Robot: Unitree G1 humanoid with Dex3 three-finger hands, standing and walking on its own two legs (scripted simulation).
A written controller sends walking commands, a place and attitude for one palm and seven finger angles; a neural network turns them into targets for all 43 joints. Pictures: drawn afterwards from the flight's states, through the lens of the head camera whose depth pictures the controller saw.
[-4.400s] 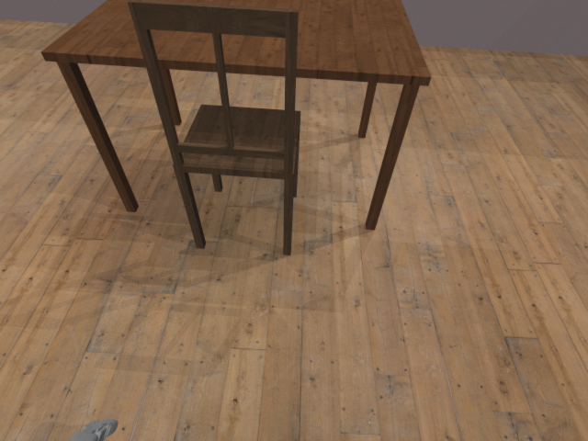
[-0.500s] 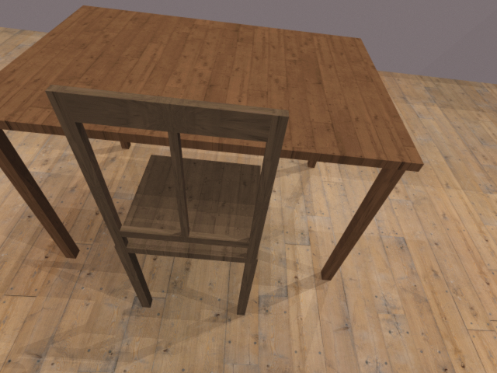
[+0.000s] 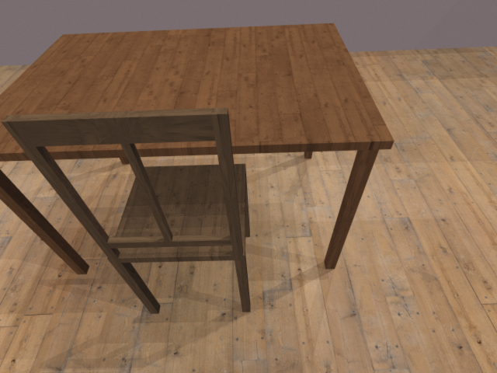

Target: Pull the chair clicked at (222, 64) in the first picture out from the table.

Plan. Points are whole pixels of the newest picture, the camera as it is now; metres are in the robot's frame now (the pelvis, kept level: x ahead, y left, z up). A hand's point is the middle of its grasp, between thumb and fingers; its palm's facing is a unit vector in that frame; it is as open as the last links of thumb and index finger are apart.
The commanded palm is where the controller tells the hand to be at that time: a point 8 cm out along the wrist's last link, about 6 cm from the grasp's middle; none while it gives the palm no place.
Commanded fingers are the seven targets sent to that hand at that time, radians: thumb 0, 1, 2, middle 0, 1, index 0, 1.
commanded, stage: come to a stop and stand still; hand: left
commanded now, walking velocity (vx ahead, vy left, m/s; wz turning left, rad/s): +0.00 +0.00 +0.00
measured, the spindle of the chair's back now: (151, 198) +0.49 +0.26 -0.05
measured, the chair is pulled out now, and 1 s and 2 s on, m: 0.00 0.00 0.00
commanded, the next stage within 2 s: look again from close up in 0.42 s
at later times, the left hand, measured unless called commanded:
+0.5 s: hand out of the picture -0.03 +0.15 -0.17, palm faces +0.08 -0.98 -0.17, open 7.3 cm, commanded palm none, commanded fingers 0.00 0.90 0.90 -0.20 -0.30 -0.20 -0.30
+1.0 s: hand out of the picture +0.00 +0.22 -0.17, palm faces +0.05 -0.98 -0.20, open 7.3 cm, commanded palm none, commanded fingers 0.00 0.90 0.90 -0.20 -0.30 -0.20 -0.30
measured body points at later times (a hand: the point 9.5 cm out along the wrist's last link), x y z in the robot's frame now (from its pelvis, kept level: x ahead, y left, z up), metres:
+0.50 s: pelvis -0.02 -0.01 +0.00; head -0.01 -0.02 +0.45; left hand -0.03 +0.20 -0.16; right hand -0.07 -0.22 -0.16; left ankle -0.01 +0.14 -0.74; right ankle +0.00 -0.09 -0.74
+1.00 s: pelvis +0.00 +0.05 +0.00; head +0.01 +0.05 +0.45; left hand +0.00 +0.28 -0.16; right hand +0.00 -0.16 -0.16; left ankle -0.02 +0.13 -0.74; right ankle +0.00 -0.09 -0.74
